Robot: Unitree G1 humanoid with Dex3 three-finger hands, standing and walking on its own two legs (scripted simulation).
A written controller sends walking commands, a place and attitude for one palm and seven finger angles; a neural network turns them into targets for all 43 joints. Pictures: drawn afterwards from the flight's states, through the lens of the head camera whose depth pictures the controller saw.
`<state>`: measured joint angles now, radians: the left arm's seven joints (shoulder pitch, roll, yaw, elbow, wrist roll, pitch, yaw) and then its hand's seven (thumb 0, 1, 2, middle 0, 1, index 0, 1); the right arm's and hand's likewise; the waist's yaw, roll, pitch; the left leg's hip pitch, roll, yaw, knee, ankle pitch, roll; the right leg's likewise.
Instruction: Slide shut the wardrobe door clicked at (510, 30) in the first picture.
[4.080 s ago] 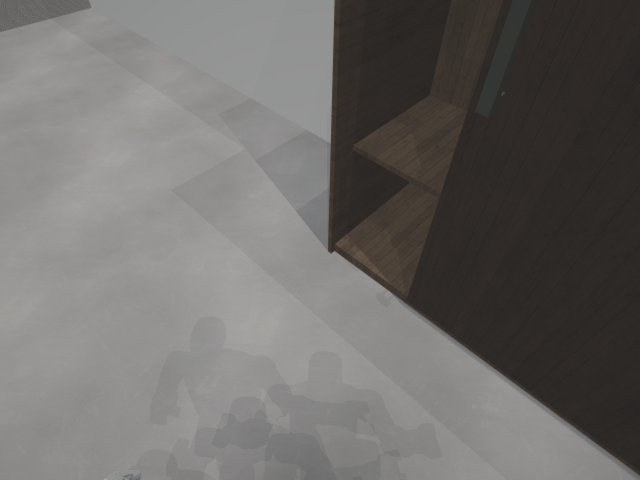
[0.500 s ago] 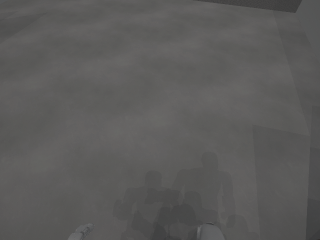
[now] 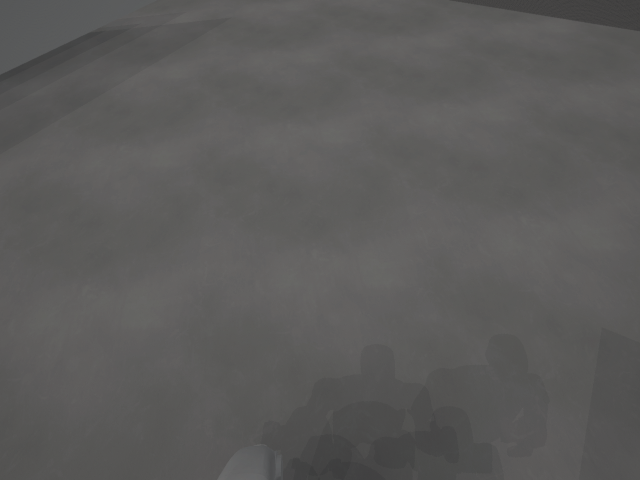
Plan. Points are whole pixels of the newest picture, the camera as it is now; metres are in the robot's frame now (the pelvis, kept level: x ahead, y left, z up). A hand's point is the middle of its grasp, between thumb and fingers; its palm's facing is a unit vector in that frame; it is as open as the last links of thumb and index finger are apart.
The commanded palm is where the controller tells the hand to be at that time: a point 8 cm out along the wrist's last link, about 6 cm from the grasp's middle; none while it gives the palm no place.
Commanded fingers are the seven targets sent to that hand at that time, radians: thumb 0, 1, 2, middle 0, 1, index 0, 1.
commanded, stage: walk to a spot facing it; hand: right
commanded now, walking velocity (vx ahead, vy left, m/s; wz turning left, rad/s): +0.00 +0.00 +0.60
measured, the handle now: out of the picture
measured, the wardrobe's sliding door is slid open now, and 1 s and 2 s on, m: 0.36 0.36 0.36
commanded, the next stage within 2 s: none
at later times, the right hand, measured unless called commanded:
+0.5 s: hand (422, 459) +0.18 -0.12 -0.15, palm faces -0.25 +0.94 -0.24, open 7.4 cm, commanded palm none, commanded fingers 0.00 -0.90 -0.90 0.20 0.30 0.20 0.30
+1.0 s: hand (452, 445) +0.20 -0.17 -0.17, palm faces -0.52 +0.83 -0.21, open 7.4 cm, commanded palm none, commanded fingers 0.00 -0.90 -0.90 0.20 0.30 0.20 0.30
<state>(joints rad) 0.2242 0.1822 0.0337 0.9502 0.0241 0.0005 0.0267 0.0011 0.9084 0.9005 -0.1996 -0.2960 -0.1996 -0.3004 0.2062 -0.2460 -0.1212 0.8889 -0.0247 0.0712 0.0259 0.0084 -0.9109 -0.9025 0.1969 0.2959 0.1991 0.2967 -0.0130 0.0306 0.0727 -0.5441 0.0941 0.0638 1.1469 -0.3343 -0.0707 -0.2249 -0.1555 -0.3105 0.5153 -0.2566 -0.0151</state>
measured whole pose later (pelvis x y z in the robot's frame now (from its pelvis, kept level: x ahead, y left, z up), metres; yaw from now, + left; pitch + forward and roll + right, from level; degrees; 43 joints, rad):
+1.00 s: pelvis +0.04 -0.03 +0.00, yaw +36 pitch +0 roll +2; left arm 0.23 0.17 0.04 0.90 0.02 0.01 0.02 0.00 0.90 0.90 -0.20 -0.30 -0.20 -0.30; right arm 0.24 -0.25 -0.12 0.93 -0.03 0.10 0.03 0.01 -0.91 -0.90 0.20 0.30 0.20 0.30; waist 0.00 0.02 0.06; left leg -0.42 0.07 0.02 1.03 -0.41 -0.09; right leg -0.23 -0.14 -0.29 0.47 -0.24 -0.03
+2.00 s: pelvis +0.13 +0.08 +0.00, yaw +70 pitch -1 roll +2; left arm 0.17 0.17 0.00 0.88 0.02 -0.02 0.02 0.00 0.90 0.90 -0.20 -0.30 -0.20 -0.30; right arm 0.33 -0.25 -0.11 1.01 -0.03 0.05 0.03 0.01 -0.91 -0.90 0.20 0.30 0.20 0.30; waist -0.05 0.04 0.05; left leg -0.46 0.01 0.01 1.15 -0.39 -0.04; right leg -0.21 -0.07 -0.18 0.49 -0.27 -0.04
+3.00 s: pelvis +0.19 +0.21 +0.00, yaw +105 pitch +0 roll +3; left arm 0.12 0.17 0.02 0.85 0.02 0.02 0.03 0.00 0.90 0.90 -0.20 -0.30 -0.20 -0.30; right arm 0.25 -0.27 -0.11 0.93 -0.03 0.07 0.01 0.01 -0.91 -0.90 0.20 0.30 0.20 0.30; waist -0.04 0.06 0.08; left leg -0.47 -0.04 -0.05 1.14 -0.46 -0.06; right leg -0.27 -0.09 -0.16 0.56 -0.28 -0.04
